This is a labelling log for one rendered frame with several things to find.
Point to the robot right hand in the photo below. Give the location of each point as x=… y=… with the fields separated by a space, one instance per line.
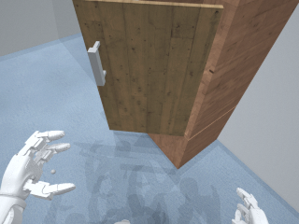
x=251 y=213

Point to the handle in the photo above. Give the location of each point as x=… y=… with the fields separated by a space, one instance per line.
x=95 y=61

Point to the robot left forearm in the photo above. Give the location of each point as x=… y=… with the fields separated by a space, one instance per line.
x=11 y=209

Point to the cupboard door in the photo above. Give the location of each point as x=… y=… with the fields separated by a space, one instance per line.
x=155 y=55

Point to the robot left hand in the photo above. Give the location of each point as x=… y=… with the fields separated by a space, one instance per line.
x=17 y=180

